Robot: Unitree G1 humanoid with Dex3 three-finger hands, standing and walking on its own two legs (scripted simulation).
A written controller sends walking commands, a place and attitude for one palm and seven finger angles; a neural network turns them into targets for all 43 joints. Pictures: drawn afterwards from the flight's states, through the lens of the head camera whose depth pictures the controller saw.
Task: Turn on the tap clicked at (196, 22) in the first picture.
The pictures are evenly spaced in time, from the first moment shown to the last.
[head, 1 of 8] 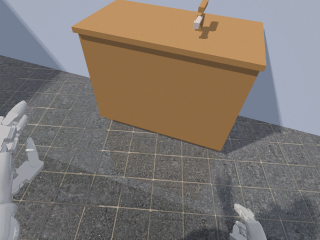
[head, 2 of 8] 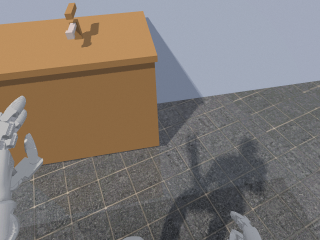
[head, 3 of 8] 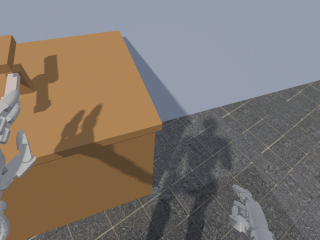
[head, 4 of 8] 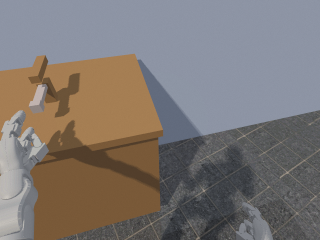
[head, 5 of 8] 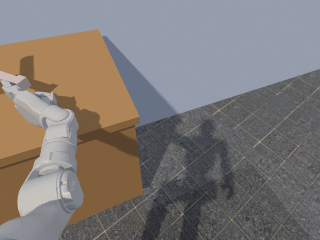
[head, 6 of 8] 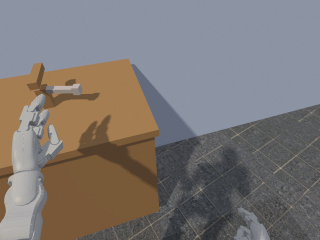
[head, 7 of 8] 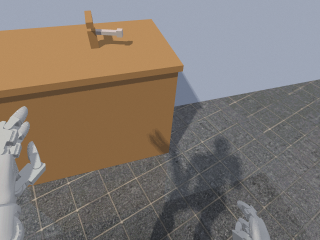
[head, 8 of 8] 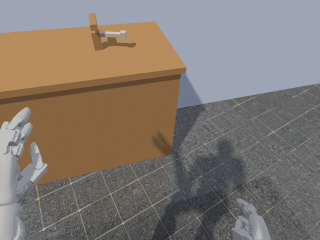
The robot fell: no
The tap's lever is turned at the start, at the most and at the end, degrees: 0 72 72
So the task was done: yes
